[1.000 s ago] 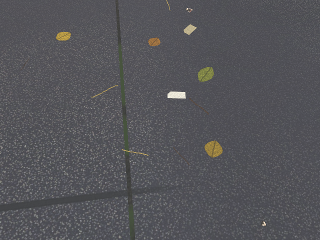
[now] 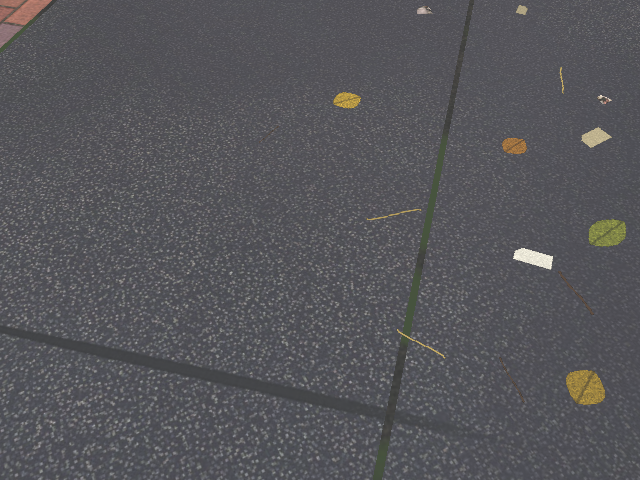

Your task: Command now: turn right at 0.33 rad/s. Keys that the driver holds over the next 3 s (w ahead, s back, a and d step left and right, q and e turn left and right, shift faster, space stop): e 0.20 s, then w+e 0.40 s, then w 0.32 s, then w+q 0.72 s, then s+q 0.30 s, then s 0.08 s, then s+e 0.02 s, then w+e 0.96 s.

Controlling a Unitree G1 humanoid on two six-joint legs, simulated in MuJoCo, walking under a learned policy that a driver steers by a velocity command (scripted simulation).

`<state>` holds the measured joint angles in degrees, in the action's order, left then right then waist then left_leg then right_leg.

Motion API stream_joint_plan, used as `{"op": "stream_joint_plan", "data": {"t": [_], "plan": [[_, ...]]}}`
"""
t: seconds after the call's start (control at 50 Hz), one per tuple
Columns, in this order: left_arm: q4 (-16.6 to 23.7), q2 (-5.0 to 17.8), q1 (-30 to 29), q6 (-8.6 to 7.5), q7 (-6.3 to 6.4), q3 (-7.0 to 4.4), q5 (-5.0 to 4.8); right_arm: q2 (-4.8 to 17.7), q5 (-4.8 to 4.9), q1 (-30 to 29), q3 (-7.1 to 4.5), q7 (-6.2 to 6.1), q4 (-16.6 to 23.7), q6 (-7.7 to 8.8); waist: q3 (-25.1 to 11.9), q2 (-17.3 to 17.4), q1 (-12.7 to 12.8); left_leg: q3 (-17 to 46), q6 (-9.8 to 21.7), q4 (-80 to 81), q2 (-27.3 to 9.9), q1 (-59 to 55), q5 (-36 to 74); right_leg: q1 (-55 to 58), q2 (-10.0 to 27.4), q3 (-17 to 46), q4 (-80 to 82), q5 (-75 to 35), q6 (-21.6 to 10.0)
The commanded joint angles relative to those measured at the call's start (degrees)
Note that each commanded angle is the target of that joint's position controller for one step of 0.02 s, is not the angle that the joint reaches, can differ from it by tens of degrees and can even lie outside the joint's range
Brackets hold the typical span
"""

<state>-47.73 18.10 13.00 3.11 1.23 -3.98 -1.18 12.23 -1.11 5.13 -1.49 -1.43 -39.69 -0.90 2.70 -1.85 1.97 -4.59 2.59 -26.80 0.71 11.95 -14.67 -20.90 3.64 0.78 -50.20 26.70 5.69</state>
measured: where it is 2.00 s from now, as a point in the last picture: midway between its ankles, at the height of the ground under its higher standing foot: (453, 358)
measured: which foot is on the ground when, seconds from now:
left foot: down 0.00-0.18, up 0.20-0.70, down 0.72-1.00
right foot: up 0.00-0.16, down 0.18-0.72, up 0.74-1.00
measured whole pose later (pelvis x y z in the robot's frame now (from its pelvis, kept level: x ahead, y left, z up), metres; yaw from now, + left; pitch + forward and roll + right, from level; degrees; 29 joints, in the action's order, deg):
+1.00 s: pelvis +0.27 -0.08 +0.01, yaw -26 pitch +2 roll +2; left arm -37.9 17.0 9.3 -4.0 -0.6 -2.1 -0.2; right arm 14.9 1.0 21.6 -3.0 0.7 -50.6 5.2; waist 1.3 -2.9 -4.5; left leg 0.3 2.0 -13.9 2.9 2.9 -13.1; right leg -35.9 4.9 2.5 -46.6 10.1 0.5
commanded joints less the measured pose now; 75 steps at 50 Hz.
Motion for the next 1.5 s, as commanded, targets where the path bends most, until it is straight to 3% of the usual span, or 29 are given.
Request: {"op": "stream_joint_plan", "data": {"t": [0.02, 0.1, 0.16, 0.18, 0.2, 0.22, 0.26, 0.3, 0.36, 0.58, 0.66, 0.7, 0.72, 0.74, 0.76, 0.78, 0.82, 0.84, 0.98, 1.04, 1.1, 1.16, 1.18, 1.2, 1.22, 1.24, 1.28, 1.38, 1.5], "plan": [[5.72, 4.72, -3.71, -0.54, -0.05, -0.87, -0.02, 12.05, 0.30, -0.04, -4.09, -0.69, 2.17, -0.09, -3.69, 8.56, -3.35, 12.48, 12.30, 7.91, -18.69, -6.61, 20.95, -4.61, 0.89, -0.95, 0.45, 1.42, -0.60], [6.51, 4.51, -1.94, -0.30, -1.11, -0.91, -0.03, 12.83, 0.81, -1.77, -4.65, -0.64, 1.54, -0.47, -5.41, 8.88, -2.12, 10.04, 11.53, 5.65, -19.57, -7.06, 26.40, -0.53, 0.00, -3.43, 5.86, -0.27, -2.55], [5.74, 4.65, 2.52, -0.33, -1.95, -1.34, 0.17, 12.87, 2.28, -2.77, -4.93, -0.86, 0.48, -0.93, -6.38, 8.19, 0.95, 5.01, 6.22, -1.07, -16.89, -3.85, 20.96, 8.46, -2.48, -5.65, 21.46, -13.21, -6.31], [5.90, 7.90, 3.40, -0.51, -1.53, -2.33, 0.54, 11.15, 2.00, 0.26, -4.74, -0.73, -0.62, -0.86, -6.06, 0.86, 0.19, 0.19, 0.99, -9.80, -12.67, 2.10, 10.37, 14.19, 0.23, 1.59, 27.85, -26.14, -9.17], [7.28, 15.45, 4.09, -0.92, -0.45, -4.02, 0.51, 7.65, -1.13, -1.67, -3.59, -0.50, 2.01, -0.63, -5.28, -16.67, -1.18, -4.53, -6.04, -26.76, -3.06, 20.07, -17.99, 22.45, 15.31, 23.62, 29.01, -49.57, -17.94], [7.86, 14.65, 6.74, -2.34, -1.16, -3.56, 2.44, 9.13, -0.29, -7.00, -3.97, -0.75, 3.64, -0.15, -8.89, -11.37, 3.31, 5.19, -6.20, -37.53, 0.86, 24.45, -26.93, 20.61, 19.61, 30.90, 32.35, -40.26, -27.03], [7.39, 10.87, 4.01, -4.50, -1.36, -2.85, 0.51, 11.89, 1.90, -5.76, -5.14, 0.07, 2.69, 0.63, -4.65, -3.67, 0.67, 8.90, -3.85, -38.07, -3.03, 30.37, -15.43, 21.27, 13.71, 25.92, 36.22, -6.42, -22.17], [7.73, 8.10, 2.35, -4.84, -0.45, -1.61, -0.39, 12.81, 1.57, -5.88, -5.67, 0.21, 1.51, 1.60, -0.56, -4.11, 0.22, 9.22, -3.66, -33.12, -4.21, 32.08, -5.71, 20.48, 11.03, 25.13, 40.25, 5.61, -18.96], [8.04, 8.11, 4.82, -5.57, 0.38, -1.42, 0.69, 11.61, 1.52, -5.74, -5.55, 0.77, 0.60, 3.69, -0.92, -4.10, 0.41, 8.83, -4.62, -26.68, -3.00, 30.69, 3.44, 22.57, 8.78, 22.21, 42.08, -1.28, -17.94], [7.49, 10.51, 9.13, -5.44, 0.45, -2.40, -0.34, 9.92, 2.35, -11.53, -4.01, 2.72, 1.95, 7.39, 1.72, -5.91, 3.23, 8.79, -7.22, -3.11, -0.52, 20.28, 9.63, 14.93, 6.31, 21.46, 38.11, -8.12, -17.90], [7.37, 8.95, 8.70, -5.16, 0.17, -1.96, -0.01, 12.02, 2.48, -6.67, -4.33, 3.42, 0.75, 8.75, -0.13, -8.21, 0.75, 7.33, -4.46, 0.22, -0.35, 10.66, 8.80, 14.91, 7.52, 23.50, 34.17, -15.47, -16.67], [7.45, 6.17, 8.56, -5.10, 0.08, -0.97, 0.44, 14.01, 1.86, 2.12, -5.40, 2.87, -1.64, 9.15, -4.80, -7.43, -3.78, 6.81, -1.00, 3.40, -0.76, -2.96, 9.03, 12.63, 3.58, 20.62, 24.76, -25.43, -14.07], [8.46, 3.15, 8.02, -5.21, 0.02, 0.22, 1.40, 16.81, 1.09, 11.48, -6.07, 2.44, -2.82, 9.21, -12.65, -1.39, -7.96, 16.31, 3.01, 3.00, -9.54, -16.24, 4.34, 6.43, -0.06, 16.14, 8.70, -21.81, -11.81], [10.73, -0.34, 12.86, -6.01, 0.22, 1.18, -0.16, 22.73, 0.41, 17.50, -7.48, 2.83, -5.28, 8.59, -17.57, 18.77, -5.29, 42.99, 12.09, 9.37, -21.00, -30.54, -9.24, -12.63, -9.40, 9.50, -10.07, 1.62, -7.52], [9.66, 5.34, 12.45, -6.54, 0.47, 0.10, -1.46, 17.08, 1.79, 16.12, -6.15, 3.46, -5.50, 8.69, -12.47, 15.17, -5.79, 48.91, 12.72, 13.39, -22.73, -28.30, -19.10, -21.22, -6.68, 11.46, -18.22, 5.50, -7.23], [9.66, 7.98, 7.79, -6.80, 0.31, -0.61, -1.68, 13.20, 2.02, 13.53, -5.03, 3.32, -5.01, 8.47, -5.56, 10.87, -6.26, 40.52, 10.88, 13.30, -20.45, -22.91, -17.04, -23.70, -4.21, 11.46, -20.14, 0.76, -7.89], [10.46, 6.57, 2.61, -7.28, -0.13, -0.37, -0.13, 10.28, 1.28, 10.23, -3.92, 2.96, -4.66, 7.75, -0.91, 6.30, -5.16, 29.33, 9.61, 14.55, -16.00, -14.90, -4.48, -22.68, -0.81, 8.42, -17.07, -6.21, -7.86], [10.82, 5.89, 1.99, -7.43, -0.63, -0.38, 0.18, 9.53, 0.77, 9.63, -3.40, 2.65, -4.67, 7.64, -0.97, 7.20, -4.00, 25.93, 9.13, 15.44, -14.59, -12.27, 0.02, -20.48, 0.77, 7.61, -14.92, -8.36, -7.79], [15.05, 0.23, -7.53, -8.30, -2.08, 2.01, 1.24, 12.96, 2.56, 12.31, -3.59, 1.75, -6.56, 6.98, 1.15, 6.27, -4.92, 14.81, 9.79, 19.32, -10.91, -4.96, 16.43, -15.93, 1.19, 0.69, 7.64, -19.85, -4.57], [16.28, 0.85, -12.11, -9.02, -2.91, 1.87, 0.56, 14.23, 2.94, 15.81, -3.76, 1.45, -7.50, 6.18, 0.94, 6.23, -6.14, 14.28, 8.52, 18.09, -10.93, -3.78, 18.29, -9.19, -1.68, -0.21, 16.11, -27.47, -4.07], [16.77, 3.26, -12.22, -9.36, -3.17, 0.80, 0.26, 14.77, 3.24, 17.06, -3.95, 1.06, -8.03, 5.38, 0.29, 6.98, -4.20, 16.69, 6.47, 14.63, -13.25, -7.63, 19.46, -5.26, -2.26, 1.68, 20.41, -26.78, -5.64], [13.36, 8.07, 2.06, -9.27, -2.10, -1.96, 0.69, 13.57, 2.17, 16.46, -3.34, 1.03, -7.31, 4.91, -9.17, 6.44, 4.33, 13.54, 2.66, -4.79, -8.52, -2.81, 28.96, 18.19, -1.77, 1.10, 22.21, -24.32, -9.67], [12.48, 12.48, 11.84, -8.77, -1.31, -3.03, 1.72, 8.84, 0.30, 17.01, -1.69, 1.06, -5.17, 4.90, -19.15, -1.74, 7.34, 10.85, 0.47, -23.40, -3.76, 7.53, 10.97, 34.14, 10.56, 13.38, 20.26, -21.90, -12.98], [11.60, 14.44, 12.19, -8.24, -2.05, -3.11, 2.34, 3.97, 2.46, 25.85, -0.44, 1.11, -4.49, 5.58, -26.60, -19.24, 2.29, 10.57, -1.48, -39.96, 2.07, 23.18, -19.30, 44.41, 21.59, 39.02, 29.27, -7.03, -20.33], [12.04, 8.07, 9.96, -8.25, -2.21, -1.71, 1.78, 10.80, 3.87, 22.42, -2.03, 1.02, -5.52, 5.51, -19.38, -11.20, 3.67, 13.63, -1.49, -45.94, -1.11, 28.33, -17.21, 38.66, 19.25, 38.71, 33.05, -0.26, -18.56], [11.86, 5.64, 6.66, -8.32, -2.09, -0.95, 1.22, 12.80, 4.32, 17.19, -2.82, 1.04, -4.21, 5.35, -11.44, -7.29, 3.40, 12.14, -1.27, -46.33, -3.29, 30.63, -11.65, 31.72, 17.55, 28.88, 33.52, -3.07, -16.90], [11.14, 3.32, 1.32, -8.65, -2.36, -0.39, 1.77, 11.29, 2.97, 13.98, -2.96, 0.94, -3.69, 4.81, -5.27, -3.40, 0.34, 11.19, -1.86, -42.58, -6.87, 26.97, -4.78, 20.26, 13.20, 17.42, 36.33, -15.72, -16.23], [8.50, 3.80, -1.39, -10.46, -1.94, -1.30, 1.62, 7.58, 2.60, 11.54, -2.60, 1.37, -1.53, 2.23, -0.85, -2.33, -2.51, 10.96, -3.22, -36.37, -9.12, 25.69, 1.45, 13.12, 12.32, 4.88, 42.79, -25.80, -17.43], [6.19, 7.23, 0.64, -9.51, -1.02, -2.48, 1.33, 6.47, 2.34, 1.70, -1.63, 3.55, 2.10, 3.04, 1.79, 0.18, 0.55, 6.61, -2.77, -17.10, -7.79, 24.69, 16.03, 15.89, 10.89, -6.61, 43.92, -29.40, -15.91]]}}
